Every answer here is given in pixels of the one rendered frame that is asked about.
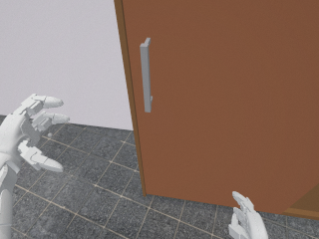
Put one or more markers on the robot left forearm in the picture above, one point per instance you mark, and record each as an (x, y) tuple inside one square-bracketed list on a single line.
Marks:
[(9, 168)]

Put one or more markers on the handle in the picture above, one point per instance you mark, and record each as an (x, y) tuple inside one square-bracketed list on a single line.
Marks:
[(146, 74)]

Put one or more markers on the robot left hand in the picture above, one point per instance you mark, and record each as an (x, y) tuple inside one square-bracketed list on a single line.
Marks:
[(16, 127)]

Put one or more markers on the wardrobe door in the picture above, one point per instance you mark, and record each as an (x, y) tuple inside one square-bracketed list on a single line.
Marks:
[(235, 87), (309, 201)]

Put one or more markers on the robot right hand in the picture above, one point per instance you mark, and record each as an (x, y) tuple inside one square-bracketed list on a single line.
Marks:
[(252, 225)]

